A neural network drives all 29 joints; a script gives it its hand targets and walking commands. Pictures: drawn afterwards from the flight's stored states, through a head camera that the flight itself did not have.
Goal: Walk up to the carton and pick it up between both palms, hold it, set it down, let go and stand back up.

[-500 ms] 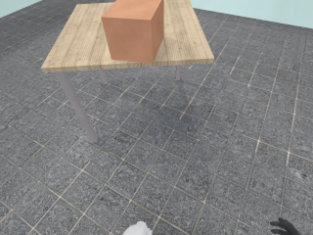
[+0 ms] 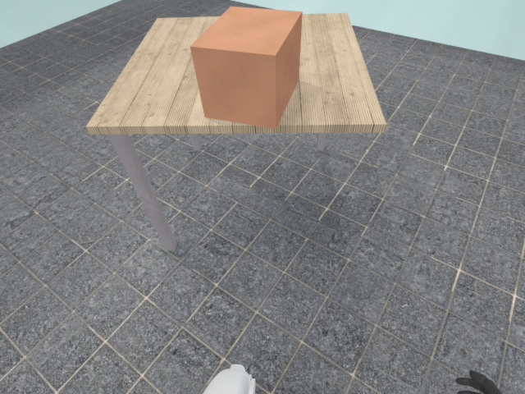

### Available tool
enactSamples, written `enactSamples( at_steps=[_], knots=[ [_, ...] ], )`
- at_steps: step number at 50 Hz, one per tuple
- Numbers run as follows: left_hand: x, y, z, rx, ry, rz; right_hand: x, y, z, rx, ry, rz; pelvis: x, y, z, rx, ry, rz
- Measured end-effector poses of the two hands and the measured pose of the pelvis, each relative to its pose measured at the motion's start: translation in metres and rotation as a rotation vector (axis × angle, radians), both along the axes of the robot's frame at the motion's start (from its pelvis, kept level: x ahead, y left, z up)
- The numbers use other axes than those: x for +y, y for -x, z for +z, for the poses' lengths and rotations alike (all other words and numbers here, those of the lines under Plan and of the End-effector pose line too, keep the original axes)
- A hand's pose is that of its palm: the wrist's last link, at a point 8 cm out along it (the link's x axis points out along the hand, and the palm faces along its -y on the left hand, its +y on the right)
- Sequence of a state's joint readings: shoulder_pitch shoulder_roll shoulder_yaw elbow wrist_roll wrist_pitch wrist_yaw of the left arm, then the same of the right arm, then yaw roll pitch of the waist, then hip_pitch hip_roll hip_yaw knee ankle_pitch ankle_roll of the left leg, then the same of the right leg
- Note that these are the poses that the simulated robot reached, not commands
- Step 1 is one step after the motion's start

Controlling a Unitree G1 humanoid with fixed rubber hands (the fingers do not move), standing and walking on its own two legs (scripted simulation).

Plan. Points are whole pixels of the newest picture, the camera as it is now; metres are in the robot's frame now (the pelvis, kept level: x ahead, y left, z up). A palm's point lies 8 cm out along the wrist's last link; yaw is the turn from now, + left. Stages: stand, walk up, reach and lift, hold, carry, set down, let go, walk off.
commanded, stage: walk up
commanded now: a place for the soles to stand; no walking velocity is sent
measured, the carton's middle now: (252, 65) +0.91 +0.07 +0.06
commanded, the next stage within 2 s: none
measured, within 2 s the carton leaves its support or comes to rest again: neither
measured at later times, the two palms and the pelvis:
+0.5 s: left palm out of the picture +0.13 +0.31 -0.09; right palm (493, 370) +0.20 -0.33 -0.08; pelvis +0.07 -0.01 +0.00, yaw +3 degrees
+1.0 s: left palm (87, 383) +0.17 +0.31 -0.09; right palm (479, 340) +0.24 -0.32 -0.09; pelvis +0.11 -0.01 +0.00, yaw +4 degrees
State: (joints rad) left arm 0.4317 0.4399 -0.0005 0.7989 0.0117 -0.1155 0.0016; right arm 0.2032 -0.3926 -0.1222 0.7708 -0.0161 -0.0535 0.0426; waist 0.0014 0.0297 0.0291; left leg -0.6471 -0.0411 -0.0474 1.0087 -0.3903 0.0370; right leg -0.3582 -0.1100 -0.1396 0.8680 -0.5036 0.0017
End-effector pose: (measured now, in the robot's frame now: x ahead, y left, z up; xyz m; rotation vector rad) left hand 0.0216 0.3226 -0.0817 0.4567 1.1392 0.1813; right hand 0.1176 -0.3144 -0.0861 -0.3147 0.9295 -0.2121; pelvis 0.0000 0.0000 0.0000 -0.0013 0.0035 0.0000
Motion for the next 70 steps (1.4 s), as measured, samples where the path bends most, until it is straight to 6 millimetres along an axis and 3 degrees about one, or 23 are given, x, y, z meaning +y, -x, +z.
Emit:
enactSamples(
  at_steps=[4,8,13,17,23,28,31,34,37,43,48,54,63,70],
  knots=[
    [0.013,-0.008,-0.007,0.015,0.012,0.020,0.015,-0.024,0.002,-0.008,0.013,0.022,0.014,-0.017,-0.003,0.006,0.010,0.017],
    [0.023,-0.047,-0.013,-0.049,0.026,0.015,0.024,-0.035,0.004,-0.012,0.027,0.024,0.024,-0.030,-0.005,-0.042,0.012,0.027],
    [0.018,-0.103,-0.007,-0.154,0.051,-0.009,0.016,-0.048,0.023,-0.026,0.061,0.013,0.020,-0.044,0.003,-0.076,0.008,0.028],
    [0.006,-0.121,-0.006,-0.177,0.059,-0.015,0.004,-0.058,0.027,-0.035,0.071,0.014,0.011,-0.055,0.003,-0.085,-0.006,0.027],
    [-0.013,-0.115,-0.012,-0.136,0.034,0.005,-0.014,-0.070,0.006,0.007,0.051,0.013,-0.011,-0.066,-0.005,-0.055,-0.018,0.038],
    [-0.010,-0.092,-0.006,-0.055,0.006,0.046,-0.008,-0.088,-0.003,0.028,0.026,0.031,-0.011,-0.081,-0.002,-0.031,-0.012,0.053],
    [-0.005,-0.089,-0.006,-0.026,0.002,0.054,-0.002,-0.096,-0.006,0.038,0.022,0.036,-0.006,-0.088,-0.003,-0.019,-0.008,0.056],
    [0.003,-0.100,-0.009,-0.029,0.009,0.051,0.005,-0.101,-0.005,0.038,0.033,0.039,0.002,-0.094,-0.004,-0.015,-0.001,0.056],
    [0.006,-0.123,-0.008,-0.071,0.015,0.047,0.008,-0.103,-0.001,0.043,0.045,0.037,0.005,-0.098,-0.001,-0.033,0.005,0.060],
    [-0.003,-0.164,-0.005,-0.166,0.027,0.030,-0.002,-0.111,0.006,0.034,0.062,0.042,-0.003,-0.104,-0.001,-0.050,-0.002,0.066],
    [-0.015,-0.156,-0.008,-0.146,0.022,0.042,-0.012,-0.118,-0.002,0.046,0.054,0.047,-0.014,-0.110,-0.004,-0.032,-0.008,0.072],
    [-0.007,-0.138,-0.009,-0.075,0.011,0.061,-0.003,-0.130,-0.005,0.052,0.045,0.055,-0.008,-0.120,-0.004,-0.016,0.000,0.075],
    [-0.006,-0.173,-0.005,-0.146,0.018,0.045,-0.002,-0.133,0.000,0.045,0.054,0.059,-0.006,-0.122,-0.002,-0.019,0.002,0.077],
    [-0.003,-0.166,-0.009,-0.117,0.020,0.055,0.001,-0.140,-0.002,0.054,0.055,0.061,-0.003,-0.130,-0.003,-0.007,0.002,0.079]
  ],
)
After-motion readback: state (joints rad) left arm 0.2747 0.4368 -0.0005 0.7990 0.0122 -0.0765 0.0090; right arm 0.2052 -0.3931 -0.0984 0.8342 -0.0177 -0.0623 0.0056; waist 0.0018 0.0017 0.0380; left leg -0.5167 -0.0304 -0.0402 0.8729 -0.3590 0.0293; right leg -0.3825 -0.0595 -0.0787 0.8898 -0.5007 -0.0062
